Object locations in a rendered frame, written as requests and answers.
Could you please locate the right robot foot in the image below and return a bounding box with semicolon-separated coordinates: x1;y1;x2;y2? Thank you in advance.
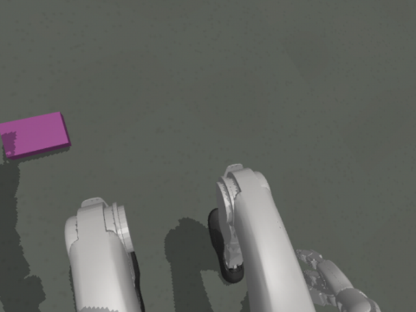
208;208;244;283

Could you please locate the small box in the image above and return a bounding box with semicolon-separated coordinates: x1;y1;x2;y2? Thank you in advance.
0;112;72;160

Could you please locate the right robot hand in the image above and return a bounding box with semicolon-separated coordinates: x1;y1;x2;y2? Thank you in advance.
294;250;354;306

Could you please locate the left robot foot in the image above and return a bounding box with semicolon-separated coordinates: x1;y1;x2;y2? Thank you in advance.
131;252;145;312

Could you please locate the right robot arm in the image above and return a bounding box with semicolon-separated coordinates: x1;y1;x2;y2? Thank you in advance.
335;288;381;312

